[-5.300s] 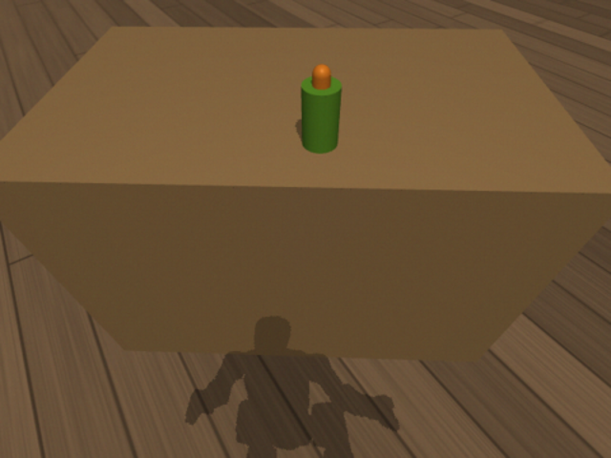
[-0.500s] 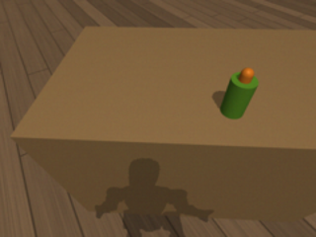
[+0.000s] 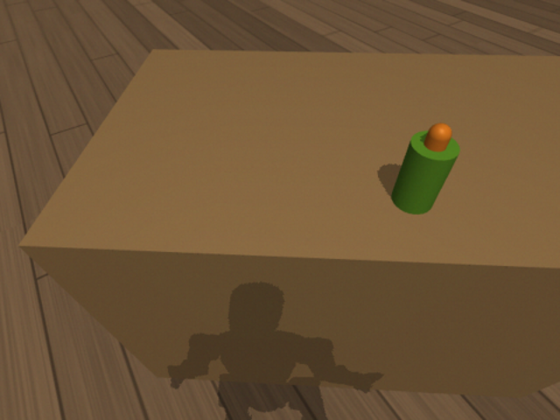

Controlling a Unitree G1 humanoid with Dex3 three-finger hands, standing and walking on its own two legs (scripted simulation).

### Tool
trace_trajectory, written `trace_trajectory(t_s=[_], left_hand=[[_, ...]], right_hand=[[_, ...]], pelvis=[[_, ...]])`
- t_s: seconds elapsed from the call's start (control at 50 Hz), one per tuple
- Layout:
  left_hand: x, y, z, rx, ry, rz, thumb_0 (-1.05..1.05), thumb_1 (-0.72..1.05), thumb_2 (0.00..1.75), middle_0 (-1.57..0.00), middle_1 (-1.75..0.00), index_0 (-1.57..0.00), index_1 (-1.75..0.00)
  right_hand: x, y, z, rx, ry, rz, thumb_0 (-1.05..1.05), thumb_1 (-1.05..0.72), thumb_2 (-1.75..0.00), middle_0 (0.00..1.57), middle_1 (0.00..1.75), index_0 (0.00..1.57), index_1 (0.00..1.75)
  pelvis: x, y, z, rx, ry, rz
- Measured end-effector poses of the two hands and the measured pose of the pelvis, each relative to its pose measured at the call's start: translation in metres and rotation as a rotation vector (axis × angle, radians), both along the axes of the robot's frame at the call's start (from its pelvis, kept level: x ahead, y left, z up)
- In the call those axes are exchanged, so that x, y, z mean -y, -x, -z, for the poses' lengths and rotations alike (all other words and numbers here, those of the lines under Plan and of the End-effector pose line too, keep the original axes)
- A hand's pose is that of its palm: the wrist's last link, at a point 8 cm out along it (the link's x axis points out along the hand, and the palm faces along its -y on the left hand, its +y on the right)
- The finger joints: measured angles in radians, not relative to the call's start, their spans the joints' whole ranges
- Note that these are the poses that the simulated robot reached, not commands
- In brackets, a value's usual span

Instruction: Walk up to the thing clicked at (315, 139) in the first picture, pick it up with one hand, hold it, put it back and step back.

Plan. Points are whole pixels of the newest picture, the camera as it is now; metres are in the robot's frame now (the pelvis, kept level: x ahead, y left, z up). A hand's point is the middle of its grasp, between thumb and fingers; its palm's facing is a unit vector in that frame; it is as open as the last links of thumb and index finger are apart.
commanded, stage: stand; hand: right
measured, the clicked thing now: (425, 166) +0.48 -0.21 +0.10
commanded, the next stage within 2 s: rise first in 0.14 s
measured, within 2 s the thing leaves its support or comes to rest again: neither
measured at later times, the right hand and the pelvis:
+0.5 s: hand (457, 413) +0.16 -0.25 -0.12, palm faces +0.18 +0.93 -0.32, open 11.6 cm; pelvis -0.02 +0.00 -0.01, yaw +0 degrees
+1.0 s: hand (514, 366) +0.19 -0.27 +0.03, palm faces +0.33 +0.87 -0.37, open 17.6 cm; pelvis +0.01 +0.00 -0.01, yaw -1 degrees
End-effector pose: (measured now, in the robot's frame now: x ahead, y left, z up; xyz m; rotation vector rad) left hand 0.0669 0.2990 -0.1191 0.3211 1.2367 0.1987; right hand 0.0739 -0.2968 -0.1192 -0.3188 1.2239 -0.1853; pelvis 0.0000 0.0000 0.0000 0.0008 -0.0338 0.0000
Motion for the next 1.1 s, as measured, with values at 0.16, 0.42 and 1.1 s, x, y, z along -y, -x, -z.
trace_trajectory(t_s=[0.16, 0.42, 1.1], left_hand=[[0.000, 0.003, 0.000, 0.001, -0.001, -0.001, 0.01, 0.90, 0.89, -0.21, -0.30, -0.20, -0.30], [0.015, -0.053, -0.007, 0.282, 0.020, -0.046, 0.01, 0.66, 0.65, -0.12, -0.16, -0.10, -0.16], [0.039, -0.088, -0.029, 0.492, 0.086, -0.012, -0.01, -0.53, 0.01, -0.06, -0.04, -0.05, -0.04]], right_hand=[[0.000, 0.004, 0.000, -0.004, -0.002, 0.000, 0.00, -0.91, -0.90, 0.21, 0.30, 0.20, 0.30], [-0.012, -0.047, -0.011, 0.279, -0.007, 0.068, 0.01, -0.66, -0.66, 0.12, 0.15, 0.11, 0.16], [0.007, -0.080, -0.189, 1.001, 0.220, -0.033, -0.01, 0.59, -0.02, 0.05, 0.06, 0.05, 0.06]], pelvis=[[0.000, 0.002, 0.000, 0.000, 0.001, -0.002], [0.000, 0.019, 0.008, -0.048, -0.001, 0.003], [-0.001, -0.007, 0.005, 0.006, 0.001, 0.021]])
